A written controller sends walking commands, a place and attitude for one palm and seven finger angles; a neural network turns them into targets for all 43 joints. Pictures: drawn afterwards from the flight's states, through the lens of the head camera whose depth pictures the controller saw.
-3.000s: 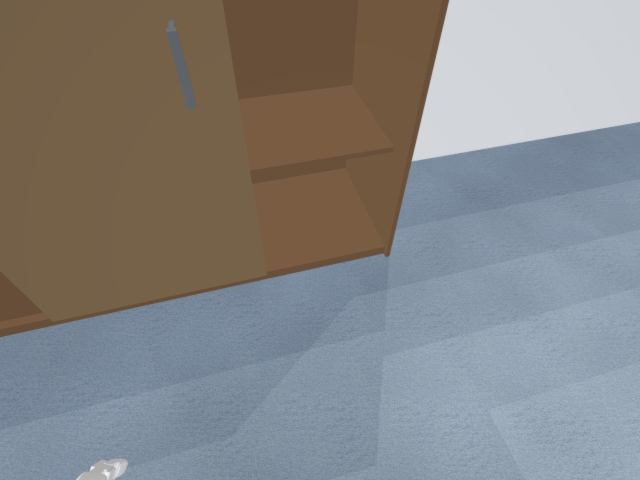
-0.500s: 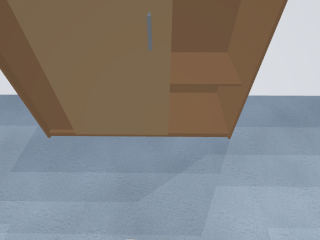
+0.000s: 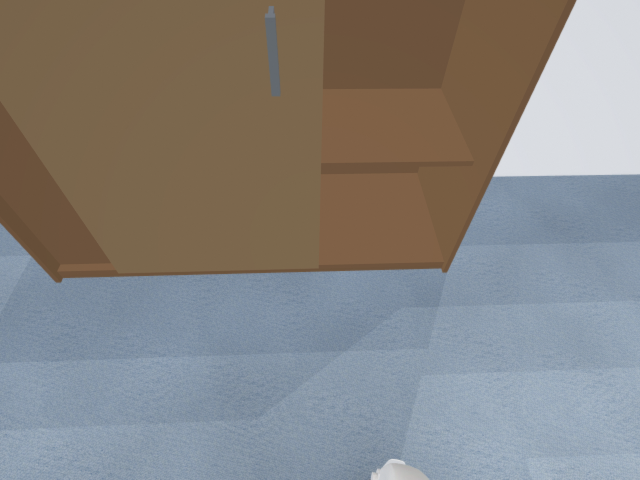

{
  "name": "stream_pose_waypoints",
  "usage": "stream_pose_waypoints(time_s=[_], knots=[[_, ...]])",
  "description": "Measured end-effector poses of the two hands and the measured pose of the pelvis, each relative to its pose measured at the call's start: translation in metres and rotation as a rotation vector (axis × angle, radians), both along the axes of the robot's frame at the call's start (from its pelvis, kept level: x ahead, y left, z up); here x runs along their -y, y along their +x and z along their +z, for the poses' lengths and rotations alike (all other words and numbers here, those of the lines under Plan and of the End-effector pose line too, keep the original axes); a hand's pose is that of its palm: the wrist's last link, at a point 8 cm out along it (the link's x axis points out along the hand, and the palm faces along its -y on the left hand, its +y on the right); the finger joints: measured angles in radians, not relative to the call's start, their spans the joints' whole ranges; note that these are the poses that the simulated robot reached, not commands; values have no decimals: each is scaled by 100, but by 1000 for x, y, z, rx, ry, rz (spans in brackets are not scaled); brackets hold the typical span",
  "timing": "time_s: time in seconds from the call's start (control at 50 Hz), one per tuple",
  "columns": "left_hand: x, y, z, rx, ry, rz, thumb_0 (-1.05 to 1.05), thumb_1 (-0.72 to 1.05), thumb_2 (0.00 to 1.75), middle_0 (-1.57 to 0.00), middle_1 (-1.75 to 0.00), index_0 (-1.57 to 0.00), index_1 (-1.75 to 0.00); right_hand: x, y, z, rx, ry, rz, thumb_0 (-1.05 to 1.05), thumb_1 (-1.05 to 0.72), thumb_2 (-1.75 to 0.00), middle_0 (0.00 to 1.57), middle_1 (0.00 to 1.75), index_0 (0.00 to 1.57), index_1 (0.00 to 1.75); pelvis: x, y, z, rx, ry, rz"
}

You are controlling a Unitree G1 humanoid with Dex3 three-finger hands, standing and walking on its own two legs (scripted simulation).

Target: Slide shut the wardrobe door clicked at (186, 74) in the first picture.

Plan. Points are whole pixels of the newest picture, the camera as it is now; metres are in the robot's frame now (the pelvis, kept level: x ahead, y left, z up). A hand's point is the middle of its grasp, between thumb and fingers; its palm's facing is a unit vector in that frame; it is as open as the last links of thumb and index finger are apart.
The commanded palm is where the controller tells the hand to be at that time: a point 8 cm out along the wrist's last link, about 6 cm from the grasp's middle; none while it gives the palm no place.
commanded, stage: take the last steps up to it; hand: left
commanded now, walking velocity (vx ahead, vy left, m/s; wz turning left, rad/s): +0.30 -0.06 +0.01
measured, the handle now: (273, 52) +0.87 +0.12 +0.10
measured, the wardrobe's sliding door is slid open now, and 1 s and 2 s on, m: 0.48 0.48 0.48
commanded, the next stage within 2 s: come to a stop and stand still in 0.80 s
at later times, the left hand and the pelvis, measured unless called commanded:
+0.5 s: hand out of the picture +0.14 +0.15 -0.19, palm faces +0.10 -0.99 -0.11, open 7.3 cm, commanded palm none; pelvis +0.19 -0.01 -0.01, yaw +1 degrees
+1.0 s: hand (262, 293) +0.46 +0.13 -0.17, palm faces +0.00 -0.98 -0.22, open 7.3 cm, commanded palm none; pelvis +0.37 -0.06 -0.01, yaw +1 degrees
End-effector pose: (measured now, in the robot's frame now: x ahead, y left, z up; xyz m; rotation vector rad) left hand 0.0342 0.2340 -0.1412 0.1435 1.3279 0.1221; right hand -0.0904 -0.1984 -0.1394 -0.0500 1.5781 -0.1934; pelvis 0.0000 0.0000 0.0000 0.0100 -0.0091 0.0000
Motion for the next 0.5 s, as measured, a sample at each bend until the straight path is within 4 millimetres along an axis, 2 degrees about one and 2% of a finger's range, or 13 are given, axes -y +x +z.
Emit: stream_pose_waypoints(time_s=[0.08,0.14,0.22,0.3,0.42,0.5], knots=[[18,71,-5,112,31,-38,0,91,90,-19,-29,-20,-30,19,10,-16,-70,23,-28,0,-90,-90,20,30,20,30,22,34,-16,3,0,3],[31,97,-2,175,36,-16,0,91,90,-19,-29,-20,-30,39,44,-20,-59,16,-6,0,-90,-90,20,30,20,30,32,52,-16,17,-9,15],[39,104,5,153,43,24,-1,93,90,-20,-29,-20,-30,64,126,-13,85,-26,40,0,-91,-90,20,30,20,30,38,78,-5,16,-16,19],[39,102,5,81,35,32,-1,94,90,-20,-29,-20,-30,74,212,0,253,-57,76,0,-91,-90,19,30,20,30,39,106,2,4,-24,23],[39,98,-10,-27,-28,82,0,92,90,-20,-29,-20,-30,61,318,15,399,-73,158,0,-91,-90,19,30,20,30,27,152,0,2,-47,22],[32,100,-27,-117,-68,115,0,92,90,-20,-29,-20,-30,43,369,12,451,-91,194,0,-91,-90,19,30,20,30,12,188,-11,7,-50,18]])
